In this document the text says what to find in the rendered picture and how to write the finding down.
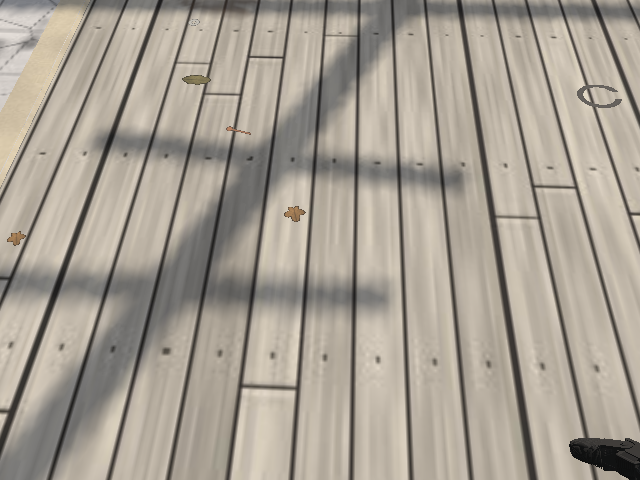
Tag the robot right hand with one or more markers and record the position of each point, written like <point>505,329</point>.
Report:
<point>613,455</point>

